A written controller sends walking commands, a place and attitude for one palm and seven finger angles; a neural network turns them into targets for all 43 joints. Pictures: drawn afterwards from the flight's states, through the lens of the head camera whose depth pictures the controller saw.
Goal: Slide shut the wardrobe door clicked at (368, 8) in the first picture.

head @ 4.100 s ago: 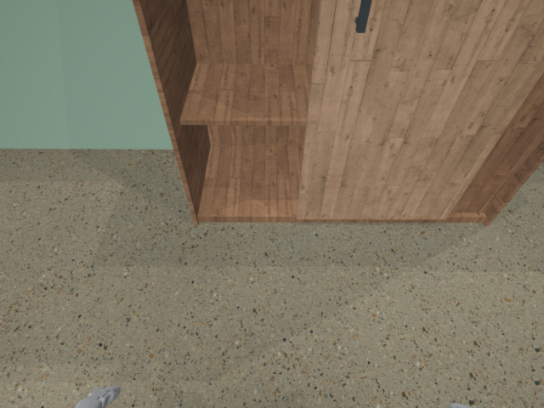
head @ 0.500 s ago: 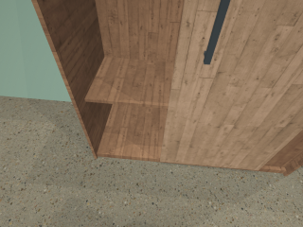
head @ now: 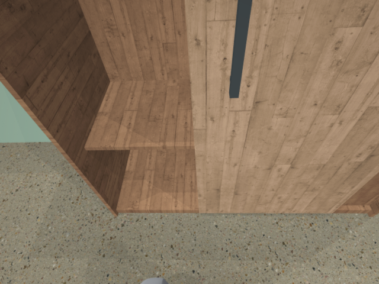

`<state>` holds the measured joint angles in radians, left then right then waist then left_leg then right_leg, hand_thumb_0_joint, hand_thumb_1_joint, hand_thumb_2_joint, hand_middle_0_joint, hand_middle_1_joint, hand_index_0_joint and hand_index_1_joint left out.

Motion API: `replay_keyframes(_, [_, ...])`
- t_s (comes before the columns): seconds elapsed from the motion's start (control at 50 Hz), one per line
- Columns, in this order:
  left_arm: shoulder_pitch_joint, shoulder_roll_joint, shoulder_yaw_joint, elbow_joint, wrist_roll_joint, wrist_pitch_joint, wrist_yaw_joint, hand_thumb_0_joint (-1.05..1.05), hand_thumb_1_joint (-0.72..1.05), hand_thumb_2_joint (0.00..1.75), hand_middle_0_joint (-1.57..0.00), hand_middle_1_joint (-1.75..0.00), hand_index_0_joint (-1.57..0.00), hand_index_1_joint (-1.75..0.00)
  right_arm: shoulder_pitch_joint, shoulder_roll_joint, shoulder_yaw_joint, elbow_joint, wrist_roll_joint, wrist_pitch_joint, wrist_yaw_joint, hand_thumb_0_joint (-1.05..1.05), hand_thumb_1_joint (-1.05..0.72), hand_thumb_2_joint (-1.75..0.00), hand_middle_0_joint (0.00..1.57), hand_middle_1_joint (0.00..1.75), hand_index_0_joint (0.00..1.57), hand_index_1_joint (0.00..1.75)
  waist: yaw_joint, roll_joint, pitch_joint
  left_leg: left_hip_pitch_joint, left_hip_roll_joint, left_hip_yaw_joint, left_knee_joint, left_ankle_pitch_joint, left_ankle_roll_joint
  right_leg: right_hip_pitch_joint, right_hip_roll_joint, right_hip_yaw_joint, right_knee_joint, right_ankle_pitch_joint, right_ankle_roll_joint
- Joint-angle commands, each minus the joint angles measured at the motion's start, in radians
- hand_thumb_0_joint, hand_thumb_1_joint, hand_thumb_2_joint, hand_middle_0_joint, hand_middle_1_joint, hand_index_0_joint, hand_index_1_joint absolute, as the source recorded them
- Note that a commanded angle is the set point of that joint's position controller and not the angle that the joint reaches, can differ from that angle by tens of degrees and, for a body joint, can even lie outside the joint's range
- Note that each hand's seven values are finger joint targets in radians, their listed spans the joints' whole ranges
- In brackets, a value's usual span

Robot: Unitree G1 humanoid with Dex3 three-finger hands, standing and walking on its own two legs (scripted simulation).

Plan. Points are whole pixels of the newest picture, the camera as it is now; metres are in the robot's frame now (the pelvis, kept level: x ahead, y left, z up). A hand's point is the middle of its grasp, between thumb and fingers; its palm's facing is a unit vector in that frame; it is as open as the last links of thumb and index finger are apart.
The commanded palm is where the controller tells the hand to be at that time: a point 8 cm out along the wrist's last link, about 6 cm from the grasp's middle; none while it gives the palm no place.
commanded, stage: come to a stop and stand still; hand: right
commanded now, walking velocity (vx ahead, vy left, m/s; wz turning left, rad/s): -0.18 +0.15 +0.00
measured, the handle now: (238, 42) +0.51 -0.08 +0.24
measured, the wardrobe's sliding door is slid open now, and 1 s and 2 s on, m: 0.46 0.46 0.46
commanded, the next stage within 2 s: look again from close up in 1.30 s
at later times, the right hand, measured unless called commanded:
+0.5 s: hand out of the picture +0.04 -0.11 -0.15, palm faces +0.04 +0.96 -0.28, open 7.3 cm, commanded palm none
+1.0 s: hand out of the picture -0.06 -0.17 -0.18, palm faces +0.09 +0.98 -0.19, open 7.4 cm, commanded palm none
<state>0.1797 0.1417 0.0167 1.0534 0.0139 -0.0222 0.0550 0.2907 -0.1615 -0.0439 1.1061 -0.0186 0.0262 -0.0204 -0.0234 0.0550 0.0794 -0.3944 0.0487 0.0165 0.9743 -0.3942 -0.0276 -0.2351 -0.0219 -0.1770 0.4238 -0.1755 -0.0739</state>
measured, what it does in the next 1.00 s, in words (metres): steps on the spot: left foot, then right foot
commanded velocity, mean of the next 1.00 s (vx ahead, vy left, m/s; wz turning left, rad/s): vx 0.01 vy -0.08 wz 0.00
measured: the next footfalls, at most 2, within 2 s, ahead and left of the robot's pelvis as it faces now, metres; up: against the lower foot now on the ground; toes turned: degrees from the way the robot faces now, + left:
left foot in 0.30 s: +0.02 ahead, +0.18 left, +0.00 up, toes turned +3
right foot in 0.80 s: -0.02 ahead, -0.09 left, +0.00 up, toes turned -4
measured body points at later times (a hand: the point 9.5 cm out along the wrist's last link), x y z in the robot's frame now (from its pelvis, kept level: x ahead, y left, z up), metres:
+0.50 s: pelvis -0.02 +0.08 +0.00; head +0.00 +0.12 +0.45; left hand +0.00 +0.31 -0.18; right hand +0.04 -0.16 -0.13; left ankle -0.02 +0.18 -0.74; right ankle -0.04 -0.07 -0.68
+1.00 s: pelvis -0.04 +0.01 +0.00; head -0.03 +0.00 +0.45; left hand +0.03 +0.24 -0.15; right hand -0.07 -0.23 -0.17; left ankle -0.06 +0.13 -0.72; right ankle -0.06 -0.09 -0.74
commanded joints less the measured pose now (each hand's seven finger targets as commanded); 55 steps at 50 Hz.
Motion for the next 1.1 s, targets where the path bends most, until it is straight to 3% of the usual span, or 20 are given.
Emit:
replay_keyframes(0.0, [0.091, 0.166, 0.041, -0.02, -0.005, 0.008, 0.015, 0.0, 0.9, 0.9, -0.2, -0.3, -0.2, -0.3, 0.101, -0.073, -0.03, -0.041, -0.004, 0.034, -0.012, 0.0, -0.9, -0.9, 0.2, 0.3, 0.2, 0.3, 0.011, -0.132, -0.115, -0.039, 0.008, -0.05, 0.12, 0.023, -0.012, 0.086, -0.326, 0.199, -0.121, 0.65, -0.099])
replay_keyframes(0.18, [0.069, 0.174, 0.069, -0.037, 0.013, 0.03, -0.008, 0.0, 0.9, 0.9, -0.2, -0.3, -0.2, -0.3, -0.012, -0.062, -0.021, -0.124, -0.001, 0.025, -0.009, 0.0, -0.9, -0.9, 0.2, 0.3, 0.2, 0.3, 0.04, -0.269, -0.11, 0.037, 0.005, 0.01, -0.19, -0.037, 0.004, 0.07, -0.283, 0.218, -0.084, 0.348, -0.095])
replay_keyframes(0.24, [0.062, 0.167, 0.066, -0.034, 0.006, 0.037, -0.027, 0.0, 0.9, 0.9, -0.2, -0.3, -0.2, -0.3, 0.062, -0.068, -0.02, -0.096, 0.002, -0.006, -0.014, 0.0, -0.9, -0.9, 0.2, 0.3, 0.2, 0.3, -0.004, -0.203, -0.144, 0.23, -0.01, 0.045, -0.509, 0.18, 0.005, -0.013, -0.207, 0.182, -0.001, 0.129, -0.023])
replay_keyframes(0.26, [0.086, 0.125, 0.062, -0.033, -0.003, 0.037, -0.035, 0.0, 0.9, 0.9, -0.2, -0.3, -0.2, -0.3, 0.065, -0.107, -0.02, -0.096, -0.007, -0.02, -0.019, 0.0, -0.9, -0.9, 0.2, 0.3, 0.2, 0.3, 0.0, -0.078, -0.148, 0.267, 0.045, -0.018, -0.633, 0.277, 0.01, -0.038, -0.13, 0.133, 0.09, -0.006, 0.035])
replay_keyframes(0.28, [0.115, 0.055, 0.047, -0.05, -0.012, 0.044, -0.042, 0.0, 0.9, 0.9, -0.2, -0.3, -0.2, -0.3, 0.017, -0.201, -0.027, -0.115, -0.015, -0.037, -0.026, 0.0, -0.9, -0.9, 0.2, 0.3, 0.2, 0.3, 0.031, 0.171, -0.114, 0.249, 0.254, -0.266, -0.703, 0.379, 0.073, -0.165, -0.036, 0.09, 0.21, -0.25, 0.096])
replay_keyframes(0.3, [0.062, 0.088, 0.053, -0.077, -0.004, 0.058, -0.043, 0.0, 0.9, 0.9, -0.2, -0.3, -0.2, -0.3, 0.011, -0.239, -0.033, -0.134, -0.008, -0.033, -0.022, 0.0, -0.9, -0.9, 0.2, 0.3, 0.2, 0.3, -0.003, 0.172, -0.08, 0.154, 0.354, -0.324, -0.722, 0.464, 0.155, -0.164, -0.014, 0.134, 0.318, -0.363, 0.099])
replay_keyframes(0.32, [0.055, 0.089, 0.058, -0.078, 0.001, 0.068, -0.047, 0.0, 0.9, 0.9, -0.2, -0.3, -0.2, -0.3, -0.007, -0.24, -0.029, -0.139, -0.009, -0.029, -0.021, 0.0, -0.9, -0.9, 0.2, 0.3, 0.2, 0.3, 0.007, 0.088, -0.074, 0.115, 0.353, -0.277, -0.714, 0.434, 0.188, -0.159, -0.015, 0.174, 0.41, -0.348, 0.098])
replay_keyframes(0.34, [0.04, 0.093, 0.057, -0.075, 0.006, 0.075, -0.045, 0.0, 0.9, 0.9, -0.2, -0.3, -0.2, -0.3, -0.026, -0.226, -0.038, -0.133, -0.009, -0.035, -0.025, 0.0, -0.9, -0.9, 0.2, 0.3, 0.2, 0.3, 0.008, 0.175, -0.058, 0.139, 0.32, -0.285, -0.704, 0.489, 0.18, -0.219, -0.013, 0.188, 0.468, -0.33, 0.1])
replay_keyframes(0.38, [0.083, 0.126, 0.063, -0.051, 0.006, 0.077, -0.048, 0.0, 0.9, 0.9, -0.2, -0.3, -0.2, -0.3, -0.056, -0.19, -0.03, -0.141, -0.002, -0.039, -0.028, 0.0, -0.9, -0.9, 0.2, 0.3, 0.2, 0.3, 0.027, 0.168, -0.048, 0.187, 0.278, -0.213, -0.675, 0.547, 0.159, -0.25, -0.019, 0.204, 0.567, -0.235, 0.113])
replay_keyframes(0.5, [0.058, 0.129, 0.062, -0.072, 0.007, 0.074, -0.058, 0.0, 0.9, 0.9, -0.2, -0.3, -0.2, -0.3, 0.027, -0.194, -0.045, -0.138, -0.004, -0.044, -0.031, 0.0, -0.9, -0.9, 0.2, 0.3, 0.2, 0.3, -0.021, 0.102, -0.064, 0.317, 0.279, -0.19, -0.664, 0.498, 0.175, -0.316, -0.013, 0.202, 0.6, -0.162, 0.139])
replay_keyframes(0.66, [0.031, 0.109, 0.043, -0.096, -0.001, 0.055, -0.06, 0.0, 0.9, 0.9, -0.2, -0.3, -0.2, -0.3, 0.024, -0.218, -0.049, -0.126, -0.02, -0.032, -0.017, 0.0, -0.9, -0.9, 0.2, 0.3, 0.2, 0.3, -0.03, 0.163, -0.058, 0.22, 0.254, -0.193, -0.709, 0.267, 0.18, -0.115, 0.004, 0.143, 0.272, -0.235, 0.116])
replay_keyframes(0.7, [0.079, 0.106, 0.036, -0.076, -0.004, 0.046, -0.054, 0.0, 0.9, 0.9, -0.2, -0.3, -0.2, -0.3, 0.002, -0.217, -0.046, -0.116, -0.015, -0.028, -0.015, 0.0, -0.9, -0.9, 0.2, 0.3, 0.2, 0.3, -0.002, 0.159, -0.079, 0.188, 0.215, -0.159, -0.674, 0.269, 0.151, -0.005, 0.02, 0.123, 0.125, -0.162, 0.109])
replay_keyframes(0.74, [0.152, 0.12, 0.029, -0.046, -0.007, 0.028, -0.046, 0.0, 0.9, 0.9, -0.2, -0.3, -0.2, -0.3, -0.025, -0.185, -0.037, -0.108, -0.001, -0.02, -0.013, 0.0, -0.9, -0.9, 0.2, 0.3, 0.2, 0.3, 0.037, 0.073, -0.098, 0.092, 0.143, -0.098, -0.583, 0.192, 0.089, 0.174, 0.004, 0.13, -0.072, -0.021, 0.101])
replay_keyframes(0.78, [0.132, 0.234, 0.047, -0.061, 0.002, 0.02, -0.035, 0.0, 0.9, 0.9, -0.2, -0.3, -0.2, -0.3, 0.012, -0.096, -0.015, -0.107, 0.008, -0.009, -0.006, 0.0, -0.9, -0.9, 0.2, 0.3, 0.2, 0.3, 0.02, -0.262, -0.088, 0.015, 0.017, 0.031, -0.403, -0.008, 0.016, 0.121, -0.231, 0.4, -0.185, -0.066, 0.018])
replay_keyframes(0.8, [0.094, 0.245, 0.044, -0.076, 0.008, 0.027, -0.034, 0.0, 0.9, 0.9, -0.2, -0.3, -0.2, -0.3, -0.005, -0.078, -0.011, -0.105, 0.003, -0.007, -0.007, 0.0, -0.9, -0.9, 0.2, 0.3, 0.2, 0.3, 0.017, -0.273, -0.031, 0.043, 0.008, 0.031, -0.326, -0.067, 0.015, -0.02, -0.27, 0.436, -0.252, -0.157, -0.034])
replay_keyframes(0.84, [0.021, 0.192, 0.025, -0.071, 0.007, 0.021, -0.024, 0.0, 0.9, 0.9, -0.2, -0.3, -0.2, -0.3, -0.001, -0.081, -0.005, -0.068, -0.008, 0.004, -0.005, 0.0, -0.9, -0.9, 0.2, 0.3, 0.2, 0.3, 0.0, -0.299, 0.047, 0.055, 0.02, 0.002, -0.219, -0.036, 0.018, -0.092, -0.21, 0.38, -0.299, -0.207, -0.044])
replay_keyframes(0.9, [0.022, 0.164, 0.011, -0.056, 0.002, 0.019, -0.015, 0.0, 0.9, 0.9, -0.2, -0.3, -0.2, -0.3, 0.054, -0.082, 0.004, -0.027, -0.003, -0.002, 0.001, 0.0, -0.9, -0.9, 0.2, 0.3, 0.2, 0.3, -0.013, -0.257, 0.014, 0.051, 0.021, -0.001, -0.209, -0.009, 0.017, -0.003, -0.173, 0.297, -0.229, 0.028, -0.054])
replay_keyframes(0.98, [0.082, 0.154, 0.015, -0.018, -0.001, 0.012, -0.012, 0.0, 0.9, 0.9, -0.2, -0.3, -0.2, -0.3, 0.056, -0.071, 0.016, -0.013, 0.005, -0.02, -0.007, 0.0, -0.9, -0.9, 0.2, 0.3, 0.2, 0.3, 0.002, -0.145, -0.063, 0.125, 0.013, 0.013, -0.459, 0.066, 0.006, 0.13, -0.17, 0.279, -0.112, 0.339, -0.064])
replay_keyframes(1.04, [0.096, 0.11, 0.007, -0.003, -0.017, 0.003, -0.016, 0.0, 0.9, 0.9, -0.2, -0.3, -0.2, -0.3, 0.082, -0.102, 0.021, 0.015, 0.003, -0.047, -0.016, 0.0, -0.9, -0.9, 0.2, 0.3, 0.2, 0.3, 0.016, -0.009, -0.109, 0.258, 0.095, -0.101, -0.632, 0.426, 0.04, 0.086, -0.082, 0.217, -0.026, 0.206, 0.034])
replay_keyframes(1.08, [0.104, 0.099, 0.001, 0.012, -0.013, 0.003, -0.022, 0.0, 0.9, 0.9, -0.2, -0.3, -0.2, -0.3, 0.052, -0.108, 0.026, 0.013, 0.007, -0.05, -0.018, 0.0, -0.9, -0.9, 0.2, 0.3, 0.2, 0.3, 0.028, -0.01, -0.089, 0.246, 0.112, -0.091, -0.609, 0.459, 0.062, 0.086, -0.066, 0.222, -0.064, 0.142, 0.05])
